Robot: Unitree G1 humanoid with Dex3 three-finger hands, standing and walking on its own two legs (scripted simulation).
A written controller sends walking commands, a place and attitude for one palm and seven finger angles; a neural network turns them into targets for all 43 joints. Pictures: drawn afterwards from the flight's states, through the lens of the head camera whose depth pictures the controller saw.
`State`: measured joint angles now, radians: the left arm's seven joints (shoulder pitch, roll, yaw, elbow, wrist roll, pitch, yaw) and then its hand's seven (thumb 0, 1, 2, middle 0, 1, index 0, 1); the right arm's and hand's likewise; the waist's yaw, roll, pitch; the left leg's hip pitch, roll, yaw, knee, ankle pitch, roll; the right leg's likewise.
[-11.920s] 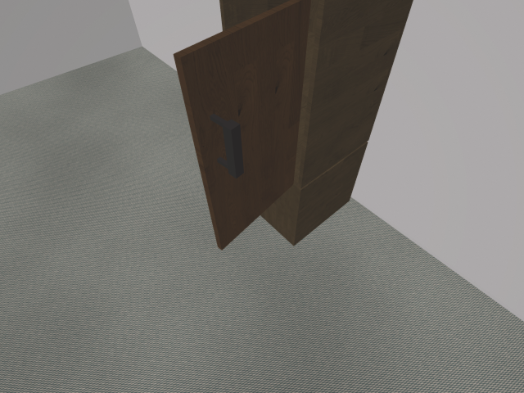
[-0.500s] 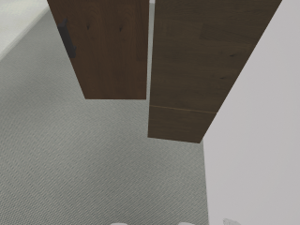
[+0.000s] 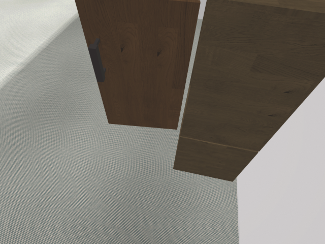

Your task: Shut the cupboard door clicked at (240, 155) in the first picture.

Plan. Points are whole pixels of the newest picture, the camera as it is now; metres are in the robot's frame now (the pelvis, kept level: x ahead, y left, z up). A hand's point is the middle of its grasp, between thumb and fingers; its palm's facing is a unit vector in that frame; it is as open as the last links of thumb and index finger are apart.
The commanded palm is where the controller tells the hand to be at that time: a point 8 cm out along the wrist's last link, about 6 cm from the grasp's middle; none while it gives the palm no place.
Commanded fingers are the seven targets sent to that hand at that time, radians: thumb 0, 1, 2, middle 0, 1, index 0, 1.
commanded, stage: take the last steps up to it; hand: left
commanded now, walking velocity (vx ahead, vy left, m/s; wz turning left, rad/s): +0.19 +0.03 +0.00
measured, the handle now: (99, 60) +0.64 +0.27 +0.06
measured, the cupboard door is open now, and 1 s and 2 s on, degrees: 98 98 98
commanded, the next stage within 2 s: come to a stop and stand still in 0.12 s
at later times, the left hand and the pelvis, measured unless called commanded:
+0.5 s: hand (94, 222) +0.19 +0.21 -0.17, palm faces +0.04 -0.98 -0.20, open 7.2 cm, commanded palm none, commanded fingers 0.00 0.90 0.90 -0.20 -0.30 -0.20 -0.30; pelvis +0.13 +0.03 +0.00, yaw -1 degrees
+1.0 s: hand (100, 222) +0.19 +0.19 -0.16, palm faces -0.01 -0.97 -0.26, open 7.3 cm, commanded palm none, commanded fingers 0.00 0.90 0.90 -0.20 -0.30 -0.20 -0.30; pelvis +0.13 +0.00 +0.00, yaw -1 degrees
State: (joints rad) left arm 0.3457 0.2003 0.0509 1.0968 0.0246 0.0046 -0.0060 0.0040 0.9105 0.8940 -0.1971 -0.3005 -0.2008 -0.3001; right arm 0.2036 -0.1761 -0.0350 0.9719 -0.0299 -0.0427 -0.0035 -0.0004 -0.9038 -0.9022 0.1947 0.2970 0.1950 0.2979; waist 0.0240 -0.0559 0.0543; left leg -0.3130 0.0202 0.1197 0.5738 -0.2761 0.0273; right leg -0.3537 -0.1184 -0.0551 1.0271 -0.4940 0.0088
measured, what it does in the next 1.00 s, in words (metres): walks ahead: right foot, then left foot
